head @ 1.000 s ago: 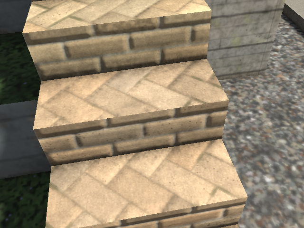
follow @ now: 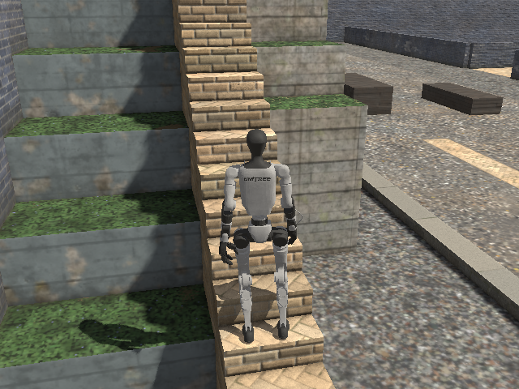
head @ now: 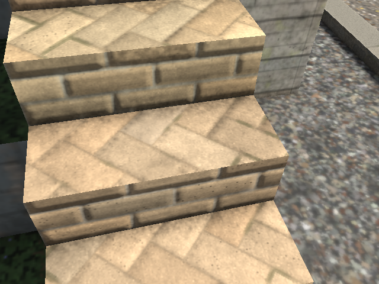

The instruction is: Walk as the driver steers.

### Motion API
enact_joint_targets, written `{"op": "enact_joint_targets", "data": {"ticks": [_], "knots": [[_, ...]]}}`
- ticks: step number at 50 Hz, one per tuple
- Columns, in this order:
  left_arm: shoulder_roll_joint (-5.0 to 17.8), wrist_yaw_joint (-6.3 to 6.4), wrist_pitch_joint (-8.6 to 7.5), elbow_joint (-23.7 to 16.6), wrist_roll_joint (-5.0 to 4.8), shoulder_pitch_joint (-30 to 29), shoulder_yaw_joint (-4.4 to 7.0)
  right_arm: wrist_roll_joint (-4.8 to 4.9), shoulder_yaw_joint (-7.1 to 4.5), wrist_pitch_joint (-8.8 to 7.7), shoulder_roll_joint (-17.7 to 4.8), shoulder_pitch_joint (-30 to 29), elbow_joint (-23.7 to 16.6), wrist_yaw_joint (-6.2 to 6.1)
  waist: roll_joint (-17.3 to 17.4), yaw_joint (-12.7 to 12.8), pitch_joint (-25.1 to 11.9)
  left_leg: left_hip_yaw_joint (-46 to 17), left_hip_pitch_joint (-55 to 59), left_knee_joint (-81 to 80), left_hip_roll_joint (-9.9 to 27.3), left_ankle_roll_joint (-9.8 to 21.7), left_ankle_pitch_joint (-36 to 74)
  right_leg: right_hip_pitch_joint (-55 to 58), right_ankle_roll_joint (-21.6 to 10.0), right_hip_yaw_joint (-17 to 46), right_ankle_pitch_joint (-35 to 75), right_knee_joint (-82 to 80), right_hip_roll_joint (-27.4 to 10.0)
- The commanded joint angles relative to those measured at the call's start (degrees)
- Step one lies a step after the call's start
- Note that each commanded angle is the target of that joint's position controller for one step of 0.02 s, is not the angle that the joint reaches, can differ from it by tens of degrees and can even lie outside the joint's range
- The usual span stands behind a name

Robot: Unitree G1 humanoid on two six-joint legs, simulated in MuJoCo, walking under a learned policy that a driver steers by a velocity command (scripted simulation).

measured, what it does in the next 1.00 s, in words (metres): climbs: right foot, then left foot 0.19 m higher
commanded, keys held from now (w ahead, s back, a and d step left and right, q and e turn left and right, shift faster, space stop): shift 1.00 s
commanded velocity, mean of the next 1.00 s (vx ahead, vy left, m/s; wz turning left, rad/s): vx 0.06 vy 0.00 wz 0.00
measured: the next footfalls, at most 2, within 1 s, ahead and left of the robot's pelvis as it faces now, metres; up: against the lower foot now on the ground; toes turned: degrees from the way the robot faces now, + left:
right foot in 0.26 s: -0.06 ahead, -0.05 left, +0.01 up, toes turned -1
left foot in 0.46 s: +0.19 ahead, +0.16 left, +0.20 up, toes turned +1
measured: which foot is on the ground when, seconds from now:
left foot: down 0.00-0.20, up 0.22-0.44, down 0.46-1.00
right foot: down 0.00-0.00, up 0.02-0.24, down 0.26-0.46, up 0.48-1.00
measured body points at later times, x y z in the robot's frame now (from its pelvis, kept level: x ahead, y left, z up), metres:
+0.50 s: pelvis +0.08 +0.05 +0.07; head +0.14 +0.06 +0.51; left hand +0.05 +0.33 -0.09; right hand +0.29 -0.16 -0.03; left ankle +0.17 +0.14 -0.48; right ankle -0.09 -0.05 -0.65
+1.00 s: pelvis +0.04 -0.02 +0.12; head +0.04 -0.03 +0.57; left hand -0.06 +0.20 -0.03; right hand +0.26 -0.22 +0.01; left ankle +0.15 +0.16 -0.54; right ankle -0.03 -0.13 -0.62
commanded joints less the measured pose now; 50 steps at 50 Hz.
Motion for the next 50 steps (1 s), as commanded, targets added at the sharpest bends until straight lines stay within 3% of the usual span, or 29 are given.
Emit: {"op": "enact_joint_targets", "data": {"ticks": [1,2,3,6,8,10,11,12,14,16,18,19,20,21,22,23,24,25,26,27,28,29,31,33,40,45,47,48,50], "knots": [[5.37,-0.74,-1.22,-5.74,0.73,3.97,2.57,1.57,1.37,3.83,-5.64,15.00,7.02,-2.56,19.78,5.09,-6.40,-8.36,26.61,-3.80,13.68,-9.02,96.24,-10.25,-6.03,-1.65,-8.58,32.90,0.30],[-0.07,-1.00,-1.13,-4.14,-2.12,3.35,2.02,0.83,2.57,4.42,-0.74,18.71,7.81,-4.13,22.82,3.17,-4.74,-5.71,26.41,-1.48,14.79,-9.98,114.69,-18.88,-2.74,-3.75,-12.33,41.21,2.60],[0.54,-1.79,-1.07,-5.21,-3.39,-0.66,2.55,-0.53,2.74,4.96,0.22,20.75,7.73,-4.93,15.39,2.30,-2.25,-3.98,22.23,-4.34,13.84,-12.30,114.38,-20.52,-2.06,-3.42,-9.82,48.54,1.11],[4.13,-2.10,-1.16,-11.16,-0.90,-11.12,3.20,-4.91,1.54,4.96,-3.88,15.21,7.99,-5.04,7.38,4.56,10.15,-1.35,11.37,-10.40,10.69,-8.41,100.25,-26.09,-0.91,-5.24,-14.44,55.37,2.95],[6.57,-2.10,0.46,-10.05,-0.07,-0.01,3.98,-1.76,-1.30,4.47,-14.61,1.55,5.23,-4.86,5.32,17.27,9.97,0.66,-1.64,-8.75,7.98,-8.45,103.27,-3.13,-2.04,-4.42,-10.27,28.45,1.42],[11.32,-0.53,2.73,-4.47,2.20,16.16,5.25,1.73,-2.13,2.18,-16.24,-5.51,1.36,-5.25,2.46,27.43,12.04,2.68,3.33,9.59,3.60,-8.51,83.90,4.07,-2.38,-4.59,-8.09,-10.37,3.81],[11.54,-0.21,2.56,-0.01,2.52,20.37,4.46,3.42,-3.76,1.01,-19.82,-12.53,-2.64,-4.47,-18.51,31.76,14.82,6.30,2.62,42.55,-7.11,-9.84,46.22,3.68,-4.55,-5.66,17.40,-28.40,4.24],[10.19,-1.26,1.40,0.39,4.22,3.70,1.20,3.79,-4.37,-2.55,-16.73,-10.97,-8.87,-3.21,-40.30,20.64,14.79,3.09,-2.15,73.64,-11.21,-7.39,-23.84,-1.21,-5.19,0.20,44.58,-38.74,-1.47],[11.22,0.24,-1.47,10.12,8.21,10.11,0.57,4.08,-2.20,-4.66,-2.03,-21.78,-24.45,-4.42,-21.97,11.41,4.88,-8.43,-62.22,124.82,-13.64,0.66,-54.65,36.08,-5.70,13.03,119.16,-7.96,-17.40],[11.51,0.64,-0.32,13.40,7.21,19.86,0.92,4.88,-1.17,-5.52,-0.45,-26.90,-31.64,-2.11,0.35,7.78,5.61,-6.28,-99.90,123.09,-10.48,4.52,-49.33,54.81,-7.06,12.88,107.17,-1.51,-21.45],[16.22,-0.27,0.51,2.42,3.66,-4.41,1.40,1.89,-1.46,-0.55,-4.85,-12.73,-29.62,0.86,8.33,-6.13,2.84,-2.61,-78.48,97.08,-1.87,2.31,-33.54,27.60,-4.27,4.32,70.30,-10.59,-14.19],[20.90,-0.57,0.54,-3.58,1.70,-12.51,2.82,0.16,-0.94,3.85,-5.76,-6.89,-28.57,0.48,8.38,-10.63,2.50,1.12,-54.86,77.20,0.01,0.76,-22.04,6.61,-3.77,-1.17,68.46,-20.99,-12.06],[25.19,-0.94,-0.39,-9.63,0.77,-21.24,3.26,-0.19,-1.88,6.99,-7.48,9.78,-21.57,-1.02,9.13,-17.60,-9.03,2.30,-10.74,68.83,-4.11,-0.19,-11.32,-11.99,-2.45,-5.69,89.35,-24.45,-9.78],[28.41,-2.93,-2.37,-8.19,-3.30,-15.20,4.94,3.25,-3.27,8.15,-10.84,17.40,-15.21,-2.30,3.78,-17.51,-9.27,3.52,8.17,63.25,-6.15,-2.05,-3.36,-15.82,-2.38,-2.82,107.60,-21.70,-12.70],[30.60,-3.36,-2.76,-7.28,-4.76,-12.92,6.67,3.10,-5.02,9.52,-13.59,23.00,-11.66,-3.76,5.28,-19.41,-11.74,-0.27,10.22,51.76,-4.95,-3.13,-4.00,-6.56,-3.45,0.73,116.41,-12.81,-17.09],[26.21,-3.37,-1.72,-6.75,-5.36,-5.35,6.29,2.70,-5.23,8.94,-15.69,17.85,-9.87,-4.40,9.21,-11.91,-15.56,-4.73,10.61,37.46,-7.95,-0.76,-1.88,-0.74,-0.40,1.03,106.22,0.04,-10.85],[20.12,-3.75,-0.21,-6.09,-3.47,0.44,5.18,1.23,-5.48,8.32,-14.58,12.46,-9.26,-4.64,19.42,-7.55,-19.62,-20.02,6.95,18.69,-1.83,5.53,1.51,-2.01,-0.10,1.67,47.79,22.02,-2.01],[18.20,-5.34,-0.12,-4.19,-1.05,7.24,5.45,-5.41,-3.93,7.84,-12.91,3.62,-9.80,-3.73,24.37,-1.40,-30.73,-39.06,4.30,4.74,3.15,9.87,-1.29,-0.78,1.66,8.66,0.51,55.63,8.96],[9.50,-5.43,0.50,-9.26,0.67,5.39,3.95,-5.90,-2.32,7.84,-9.19,-3.84,-8.53,-3.15,14.24,5.07,-27.54,-46.71,-0.55,1.95,7.63,10.91,-5.20,-12.29,2.14,13.50,-4.84,70.29,10.87],[5.53,-3.72,-0.77,-15.11,4.28,-5.92,2.07,-2.38,-1.65,7.46,-6.62,-4.99,-4.66,-2.52,4.07,3.55,-8.50,-27.82,-10.84,9.07,2.64,6.55,11.48,-14.93,-0.40,12.67,-9.00,65.31,7.80],[0.46,-1.73,-3.58,-16.40,4.56,-11.86,0.27,-1.41,-2.16,7.70,-8.79,-5.31,-3.38,-1.47,-1.02,3.12,0.83,-21.29,-17.31,7.94,3.60,6.74,26.49,-19.51,-2.71,10.87,-13.28,71.57,8.46],[-0.49,-1.82,-5.42,-17.33,2.84,-8.53,-0.38,-1.85,-2.00,8.49,-7.25,-2.23,-1.28,-0.28,-3.85,6.90,-0.30,-24.21,-15.84,9.43,7.33,8.11,30.10,-25.27,-3.28,11.36,-14.06,79.99,9.84],[5.02,-4.73,-3.75,-19.35,0.68,-9.89,0.56,-3.15,-2.45,8.36,-5.06,-3.81,1.04,0.08,-4.92,8.72,4.23,-36.38,-29.39,-3.30,8.51,9.43,-21.09,-29.58,-3.43,6.73,-11.16,90.10,8.74],[6.22,-3.25,-2.37,-18.17,-0.53,-4.16,0.34,-1.91,-2.70,6.19,-4.88,-5.47,1.28,0.59,-2.87,11.39,9.13,-29.14,-35.77,-8.48,8.41,6.39,-26.54,-28.87,-1.94,8.45,-6.75,77.02,4.60],[7.75,-2.10,1.73,-12.62,-2.26,2.30,0.91,-1.71,-5.13,5.56,-11.16,-10.98,-5.93,-0.04,6.88,9.95,2.99,-19.72,-30.35,-7.29,11.01,5.77,-15.80,-16.38,2.29,5.36,-0.61,53.26,0.96],[4.13,-3.15,3.85,-17.59,0.64,-0.37,-0.41,-1.57,-4.80,7.20,-8.54,-8.26,-9.53,-4.03,9.70,4.86,-1.04,-26.65,-21.16,3.31,15.08,4.13,-16.31,-21.71,0.90,7.54,-6.45,35.44,-2.56],[0.82,-5.99,3.52,-12.08,2.02,8.50,-0.82,2.88,-4.59,9.13,-7.36,-8.06,-7.26,-4.96,4.54,8.91,1.77,-11.37,-24.52,12.65,6.26,0.33,-11.96,-8.87,0.92,-2.97,6.03,1.25,-2.08],[0.30,-6.85,3.76,-8.86,1.71,10.65,-0.24,2.52,-4.25,9.49,-5.56,-7.44,-6.47,-4.59,-1.80,7.67,4.90,-8.13,-22.30,17.86,5.20,0.88,-7.15,-7.11,0.71,-6.06,20.11,-7.46,-1.40],[-0.49,-7.46,3.68,-7.72,-1.12,7.21,-0.23,1.90,-2.35,8.56,-1.30,-0.66,-5.07,-4.59,1.82,1.27,4.20,-4.01,-21.89,31.94,0.97,2.63,-2.27,-0.41,0.78,-5.11,30.76,-24.21,-3.19]]}}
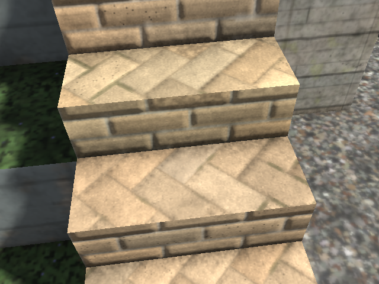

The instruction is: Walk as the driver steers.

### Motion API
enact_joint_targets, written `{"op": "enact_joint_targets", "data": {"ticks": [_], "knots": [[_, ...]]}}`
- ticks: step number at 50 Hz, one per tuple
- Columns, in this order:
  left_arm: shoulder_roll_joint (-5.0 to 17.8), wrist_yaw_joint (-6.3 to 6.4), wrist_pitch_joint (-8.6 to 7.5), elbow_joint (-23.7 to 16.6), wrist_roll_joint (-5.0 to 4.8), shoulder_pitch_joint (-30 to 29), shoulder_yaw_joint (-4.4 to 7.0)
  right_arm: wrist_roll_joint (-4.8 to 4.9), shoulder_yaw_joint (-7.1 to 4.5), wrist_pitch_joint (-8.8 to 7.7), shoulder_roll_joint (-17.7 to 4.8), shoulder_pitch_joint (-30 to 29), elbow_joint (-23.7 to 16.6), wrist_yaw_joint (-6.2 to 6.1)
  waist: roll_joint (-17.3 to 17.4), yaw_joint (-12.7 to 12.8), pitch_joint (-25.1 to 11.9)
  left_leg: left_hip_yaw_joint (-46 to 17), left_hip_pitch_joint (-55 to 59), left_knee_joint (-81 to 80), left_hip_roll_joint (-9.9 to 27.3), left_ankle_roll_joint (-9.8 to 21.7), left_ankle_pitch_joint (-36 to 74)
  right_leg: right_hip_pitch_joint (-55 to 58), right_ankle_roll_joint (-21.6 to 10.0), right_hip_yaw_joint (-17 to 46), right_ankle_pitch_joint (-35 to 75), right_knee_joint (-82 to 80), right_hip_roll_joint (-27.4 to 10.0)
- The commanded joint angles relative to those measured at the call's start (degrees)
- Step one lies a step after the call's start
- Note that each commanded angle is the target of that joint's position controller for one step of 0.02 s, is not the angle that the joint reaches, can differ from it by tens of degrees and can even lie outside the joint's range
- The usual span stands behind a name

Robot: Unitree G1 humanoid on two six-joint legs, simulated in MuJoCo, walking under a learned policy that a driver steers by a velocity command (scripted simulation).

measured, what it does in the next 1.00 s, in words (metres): steps on the spot: right foot 0.20 m lower, then left foot 0.19 m higher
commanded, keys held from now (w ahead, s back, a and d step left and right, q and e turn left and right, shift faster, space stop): shift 1.00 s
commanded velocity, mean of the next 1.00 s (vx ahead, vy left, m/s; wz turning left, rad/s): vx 0.00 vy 0.00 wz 0.00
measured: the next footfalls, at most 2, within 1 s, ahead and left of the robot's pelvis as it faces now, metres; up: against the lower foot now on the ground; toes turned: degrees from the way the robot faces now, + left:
right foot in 0.06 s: -0.06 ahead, -0.07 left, -0.20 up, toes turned -17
left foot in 0.14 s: +0.02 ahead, +0.14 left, +0.00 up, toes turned +0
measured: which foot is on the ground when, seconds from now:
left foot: down 0.00-0.04, up 0.06-0.12, down 0.14-1.00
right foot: up 0.00-0.04, down 0.06-1.00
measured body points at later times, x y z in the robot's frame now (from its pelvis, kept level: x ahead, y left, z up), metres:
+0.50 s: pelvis -0.03 -0.05 -0.07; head -0.01 -0.12 +0.38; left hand -0.06 +0.20 -0.18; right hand +0.00 -0.27 -0.25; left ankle +0.01 +0.10 -0.66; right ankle -0.10 -0.09 -0.84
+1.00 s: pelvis -0.03 +0.01 -0.07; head -0.01 -0.03 +0.37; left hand -0.12 +0.24 -0.20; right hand +0.07 -0.16 -0.23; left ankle -0.02 +0.09 -0.66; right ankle -0.10 -0.06 -0.84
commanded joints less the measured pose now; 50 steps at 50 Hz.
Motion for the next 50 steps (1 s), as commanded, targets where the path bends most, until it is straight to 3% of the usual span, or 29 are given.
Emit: {"op": "enact_joint_targets", "data": {"ticks": [1,2,3,4,5,6,7,8,9,10,12,14,15,16,19,22,24,28,31,32,33,35,37,39,41,43,44,47,50], "knots": [[-1.78,-1.43,-1.10,1.87,-2.22,0.77,-0.54,0.24,2.41,0.02,5.37,12.32,3.03,0.58,2.16,-7.43,0.99,4.92,10.35,15.03,-4.22,9.65,3.44,0.12,3.29,-2.67,24.70,-30.20,-1.44],[-1.51,-0.65,-2.05,2.63,-1.59,1.07,-1.17,0.59,3.17,0.30,8.48,11.12,3.52,1.42,-0.08,-6.98,-1.45,6.00,4.78,30.88,-5.01,10.01,-2.81,4.17,7.57,-1.66,30.40,-28.29,-3.53],[0.36,0.71,-2.75,3.07,-0.80,2.33,-2.01,3.01,3.03,0.97,10.38,9.82,3.87,1.67,-7.88,-7.02,-4.52,6.36,-9.36,51.34,-6.66,9.21,-11.03,14.25,14.35,0.26,54.20,-17.23,-6.53],[-0.13,1.64,-2.01,2.99,-1.16,5.13,-2.92,6.29,2.40,-0.52,11.12,12.86,6.23,3.16,-13.12,-8.05,-2.33,4.64,-16.82,58.26,-2.94,6.89,-15.51,16.40,20.95,-1.75,81.08,-5.75,-10.05],[1.09,2.83,-0.39,2.97,-0.91,7.00,-2.69,6.46,1.78,-1.16,9.21,15.91,7.32,4.63,-16.66,-9.67,-1.63,5.59,-17.69,57.34,1.45,5.51,-13.42,17.00,18.14,-1.41,83.60,-4.15,-13.03],[1.37,3.92,0.73,1.93,0.02,5.42,-2.41,5.83,1.40,-0.94,5.37,8.73,6.32,5.41,-9.84,-8.47,2.25,8.25,-20.76,54.37,3.03,5.29,-12.36,14.88,13.37,-2.04,72.82,-5.43,-12.23],[2.69,4.73,-0.05,-0.18,2.15,1.95,-2.03,5.74,2.46,0.19,5.51,1.25,3.08,5.60,-9.55,-7.49,7.43,6.07,-13.14,43.75,6.17,4.26,-8.59,1.46,7.97,6.72,45.25,-12.59,-16.67],[7.10,6.28,0.16,-2.06,3.34,-5.64,-1.04,5.22,2.67,1.81,2.54,-3.67,0.35,4.80,-8.56,-9.60,14.62,6.96,-11.13,39.02,4.99,1.52,-9.23,-6.51,3.76,12.02,28.77,-18.06,-17.09],[5.98,8.02,0.34,-3.05,2.71,-4.99,-1.35,4.47,2.38,3.53,0.18,-5.05,0.37,4.01,-4.69,-7.85,17.00,9.17,-11.47,34.66,2.31,1.26,-13.76,-6.67,5.22,10.51,20.09,-21.23,-14.91],[5.26,9.04,0.60,-2.42,3.71,-1.63,-1.73,3.57,2.60,4.42,1.90,-0.62,1.62,3.15,-7.32,-7.29,17.90,10.47,-10.12,29.49,0.75,1.27,-17.37,-3.20,6.83,3.44,24.88,-19.93,-10.54],[1.57,9.75,0.70,1.10,1.56,10.34,-2.03,2.50,2.85,4.12,2.98,4.08,2.94,1.88,-12.15,-4.86,17.01,10.81,-7.53,20.31,-0.49,1.55,-16.39,3.19,8.72,-2.09,44.39,-16.35,-6.97],[-1.74,10.33,0.68,0.46,1.38,11.14,-3.15,3.30,2.66,4.49,3.46,8.28,3.31,1.86,-14.22,-6.80,10.63,11.72,-3.63,21.98,-1.34,1.99,-17.58,6.54,10.75,-7.39,57.18,-13.47,-5.52],[-0.86,10.94,0.37,-1.12,1.26,7.48,-3.13,2.72,2.50,4.63,2.71,9.25,2.65,1.98,-12.33,-8.65,8.41,13.04,-1.35,21.61,-2.40,1.92,-18.35,6.24,10.34,-9.18,54.43,-14.37,-5.93],[-0.39,10.73,0.07,-2.22,1.48,4.63,-2.99,1.87,2.59,5.00,2.16,8.59,0.98,2.10,-8.45,-9.55,6.85,14.09,0.14,20.24,-3.82,1.97,-19.63,6.66,9.99,-9.73,52.81,-15.80,-6.37],[3.84,11.07,-0.44,-3.48,2.89,2.20,-1.75,-0.34,2.25,4.32,0.03,13.98,0.20,0.83,-7.28,-11.47,5.15,13.72,2.03,14.28,-5.27,3.01,-19.23,9.52,10.03,-13.22,47.51,-16.80,-5.97],[4.00,10.77,-0.09,-4.53,2.69,1.86,-1.60,-0.20,2.31,4.26,-0.18,15.57,-1.04,0.28,-5.46,-11.85,3.93,13.77,3.95,14.56,-6.62,3.52,-13.44,8.51,7.85,-14.84,41.48,-17.43,-5.93],[4.11,10.43,0.07,-5.74,3.63,0.85,-1.76,-0.33,2.25,4.57,-0.34,15.73,-1.83,0.20,-7.56,-10.91,2.89,13.40,2.63,19.06,-7.24,3.63,-14.74,9.88,5.75,-15.35,40.34,-18.94,-6.91],[3.74,10.73,0.31,-7.40,3.34,0.20,-2.79,0.79,1.62,4.13,0.07,14.17,-4.42,1.26,-9.98,-8.76,-0.17,10.14,-11.70,39.93,-4.96,5.59,-25.16,19.17,-0.49,-14.99,47.81,-13.64,-13.35],[4.44,9.63,0.16,-6.78,2.10,1.41,-2.20,0.86,2.30,2.48,0.65,9.73,-6.77,1.59,-7.66,-6.83,1.00,5.59,-21.17,40.20,-1.35,6.01,-28.11,24.00,-2.90,-12.78,34.35,-11.65,-16.93],[8.06,9.26,-1.06,-6.29,1.23,-1.18,-0.78,0.99,2.68,2.64,0.54,10.60,-10.51,2.57,-12.27,-9.31,1.08,4.42,-14.27,31.61,2.79,5.36,-28.77,16.53,-4.65,-7.84,11.85,-16.92,-22.28],[11.06,9.64,-1.05,-6.27,0.76,-5.34,0.29,0.44,3.29,2.89,0.46,10.79,-10.06,2.57,-10.22,-10.77,4.56,6.75,-10.55,26.92,1.94,5.54,-26.51,10.74,-6.27,-7.68,-5.22,-22.14,-19.74],[9.07,8.30,-1.51,-3.04,2.25,-1.24,0.89,-1.18,4.56,2.22,0.15,11.23,-8.41,1.63,-3.75,-8.75,13.33,3.38,-5.81,11.65,0.69,6.11,-18.73,3.84,-5.56,-9.66,-11.23,-25.36,-13.85],[3.74,8.07,0.02,0.65,4.29,8.00,0.26,-1.19,5.73,0.12,2.95,18.93,-3.70,-0.26,1.35,-6.49,11.68,-2.64,-4.13,6.70,-0.59,6.12,-3.48,7.66,-5.18,-12.39,-0.37,-21.16,-5.96],[1.90,8.56,1.04,1.55,4.42,8.39,-0.79,0.68,5.88,-0.89,3.53,15.84,-3.98,-0.44,-2.41,-5.48,7.77,-3.52,-5.34,12.44,-2.08,5.95,-11.87,11.83,-4.88,-11.35,11.71,-20.65,-7.41],[4.36,10.11,0.54,-0.04,3.60,4.11,-0.76,1.21,5.65,-1.14,2.73,16.47,-5.29,-0.01,-4.33,-8.76,2.29,-2.98,0.60,13.04,-2.37,6.78,-20.53,11.10,-4.69,-12.53,22.91,-16.29,-9.42],[5.73,10.43,0.58,-1.18,2.71,2.99,-0.35,0.19,6.30,-1.81,2.97,17.30,-5.48,-0.19,4.36,-9.48,0.25,-6.68,6.95,0.35,-1.04,6.06,-5.85,8.65,-3.11,-13.86,15.42,-13.71,-5.31],[3.92,9.93,0.74,-0.93,3.27,4.00,-0.81,-0.57,6.51,-2.21,2.87,16.83,-5.65,-0.71,6.68,-8.57,0.78,-10.54,7.98,-6.36,-0.09,6.26,-2.49,7.56,-2.12,-13.62,9.82,-13.41,-1.67],[-1.15,8.42,1.06,2.17,5.25,11.84,-0.97,-1.45,6.82,-2.69,3.05,12.78,-5.07,-1.64,4.91,-3.00,6.01,-12.80,0.73,-8.08,0.31,6.98,2.15,10.53,-2.08,-12.10,-4.20,-16.94,2.39],[-5.50,8.45,0.75,5.53,5.30,21.94,-1.74,1.01,7.78,-2.79,7.41,3.41,-6.53,-1.01,1.18,3.22,4.59,-7.17,-7.65,13.47,-2.35,2.84,-1.72,15.80,-3.49,-7.11,1.68,-23.69,-2.06]]}}
Velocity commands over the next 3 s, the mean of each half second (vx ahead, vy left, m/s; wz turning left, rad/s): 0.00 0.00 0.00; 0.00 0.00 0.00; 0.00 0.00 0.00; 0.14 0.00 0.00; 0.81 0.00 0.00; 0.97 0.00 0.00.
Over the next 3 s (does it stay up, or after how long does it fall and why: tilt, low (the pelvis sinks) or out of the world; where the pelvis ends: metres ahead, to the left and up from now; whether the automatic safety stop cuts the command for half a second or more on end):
stays up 0.11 0.05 0.08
